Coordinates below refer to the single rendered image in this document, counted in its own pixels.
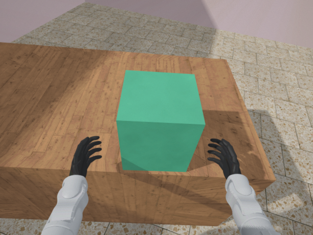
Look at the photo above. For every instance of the robot left forearm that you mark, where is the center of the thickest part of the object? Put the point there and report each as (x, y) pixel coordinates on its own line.
(67, 215)

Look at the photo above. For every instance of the carton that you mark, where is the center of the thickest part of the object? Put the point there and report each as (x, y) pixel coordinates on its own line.
(159, 121)

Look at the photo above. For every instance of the robot right forearm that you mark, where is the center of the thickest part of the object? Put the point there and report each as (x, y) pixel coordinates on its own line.
(247, 212)

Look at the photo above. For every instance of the robot left hand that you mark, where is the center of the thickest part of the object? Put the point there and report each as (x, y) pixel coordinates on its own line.
(81, 160)

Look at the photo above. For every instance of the pedestal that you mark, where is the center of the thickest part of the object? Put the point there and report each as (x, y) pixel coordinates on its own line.
(51, 98)

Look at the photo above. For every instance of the robot right hand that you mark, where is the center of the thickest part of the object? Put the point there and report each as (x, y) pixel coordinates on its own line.
(228, 158)

